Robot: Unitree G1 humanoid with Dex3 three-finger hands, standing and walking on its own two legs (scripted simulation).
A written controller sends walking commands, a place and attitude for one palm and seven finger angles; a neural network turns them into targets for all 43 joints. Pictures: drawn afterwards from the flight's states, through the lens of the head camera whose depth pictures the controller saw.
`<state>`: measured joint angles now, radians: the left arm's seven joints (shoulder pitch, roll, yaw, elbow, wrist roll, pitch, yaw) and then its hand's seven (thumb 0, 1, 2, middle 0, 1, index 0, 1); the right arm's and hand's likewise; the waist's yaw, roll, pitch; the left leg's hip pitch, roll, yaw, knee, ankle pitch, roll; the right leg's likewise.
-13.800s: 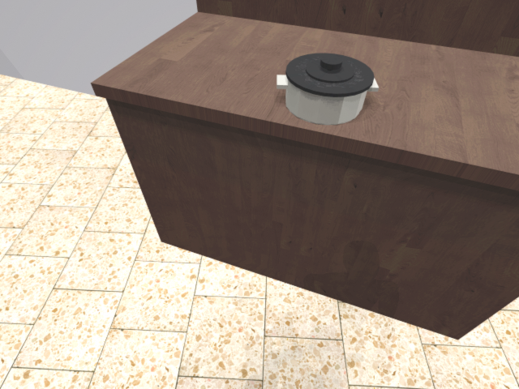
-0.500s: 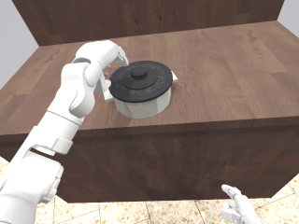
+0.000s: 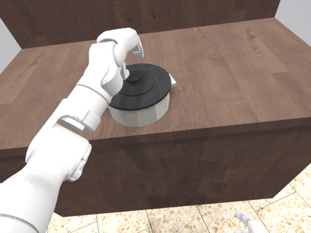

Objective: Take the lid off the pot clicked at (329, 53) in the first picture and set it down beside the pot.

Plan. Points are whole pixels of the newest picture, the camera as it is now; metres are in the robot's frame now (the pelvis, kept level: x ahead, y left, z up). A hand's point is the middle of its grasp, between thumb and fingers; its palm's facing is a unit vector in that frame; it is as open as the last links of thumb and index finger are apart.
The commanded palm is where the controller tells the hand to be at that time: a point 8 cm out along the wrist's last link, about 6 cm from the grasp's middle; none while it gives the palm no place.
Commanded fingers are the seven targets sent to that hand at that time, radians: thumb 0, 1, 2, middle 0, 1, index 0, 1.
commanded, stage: move the open hand above the knob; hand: left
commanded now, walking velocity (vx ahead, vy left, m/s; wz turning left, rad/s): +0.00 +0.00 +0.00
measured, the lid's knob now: (134, 77) +0.50 +0.07 +0.15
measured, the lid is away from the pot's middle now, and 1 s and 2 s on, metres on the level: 0.00 0.00 0.00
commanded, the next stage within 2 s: lower the open fingers around the knob in 0.80 s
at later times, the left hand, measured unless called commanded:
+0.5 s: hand (127, 58) +0.46 +0.07 +0.24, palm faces -0.18 -0.08 -0.98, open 9.8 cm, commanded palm +0.43 +0.08 +0.29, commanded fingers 0.00 -0.37 1.72 -0.89 -0.08 -0.89 -0.08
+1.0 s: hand (129, 61) +0.45 +0.06 +0.24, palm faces -0.24 -0.10 -0.97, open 9.8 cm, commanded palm +0.43 +0.07 +0.28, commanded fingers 0.00 -0.37 1.72 -0.89 -0.08 -0.89 -0.08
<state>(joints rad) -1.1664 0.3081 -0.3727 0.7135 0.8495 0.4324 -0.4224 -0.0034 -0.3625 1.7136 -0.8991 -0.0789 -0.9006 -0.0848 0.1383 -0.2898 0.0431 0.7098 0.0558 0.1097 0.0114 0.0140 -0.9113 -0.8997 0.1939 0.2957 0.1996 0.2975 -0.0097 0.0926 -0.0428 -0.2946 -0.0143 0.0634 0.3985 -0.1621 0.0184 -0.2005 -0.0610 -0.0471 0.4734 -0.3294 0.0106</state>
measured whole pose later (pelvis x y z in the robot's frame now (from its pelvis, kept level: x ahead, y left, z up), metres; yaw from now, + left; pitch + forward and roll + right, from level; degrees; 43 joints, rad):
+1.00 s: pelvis -0.01 +0.00 +0.00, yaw -2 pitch +3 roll +2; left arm -1.34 0.22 -0.33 1.07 0.85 0.44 -0.40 0.00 -0.36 1.71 -0.90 -0.08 -0.90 -0.08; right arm 0.19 -0.27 0.05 0.76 0.04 0.05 -0.04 0.01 -0.91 -0.90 0.20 0.30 0.20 0.30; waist -0.03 0.07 -0.08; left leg -0.28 -0.01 0.09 0.35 -0.12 0.02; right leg -0.21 -0.05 -0.02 0.45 -0.29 0.01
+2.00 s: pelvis +0.00 +0.00 +0.00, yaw -2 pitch +4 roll +1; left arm -1.21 0.22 -0.37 1.02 0.85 0.45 -0.39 0.00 -0.36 1.71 -0.85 -0.06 -0.85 -0.07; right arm 0.23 -0.29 0.03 0.77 0.03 0.10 -0.03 0.01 -0.91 -0.90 0.20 0.30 0.20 0.30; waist -0.05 0.07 -0.07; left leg -0.28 -0.01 0.09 0.37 -0.15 0.02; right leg -0.21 -0.05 -0.01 0.45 -0.31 0.01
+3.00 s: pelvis +0.00 +0.00 +0.00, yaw -2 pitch +4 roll +2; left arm -1.20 0.22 -0.39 1.01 0.82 0.45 -0.39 0.00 0.15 0.99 -0.54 -0.88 -0.62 -0.92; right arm 0.21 -0.28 0.03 0.78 0.03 0.06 -0.04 0.01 -0.91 -0.90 0.20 0.30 0.20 0.30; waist -0.03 0.08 -0.07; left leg -0.28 -0.01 0.09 0.37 -0.16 0.02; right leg -0.21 -0.05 -0.01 0.46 -0.32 0.01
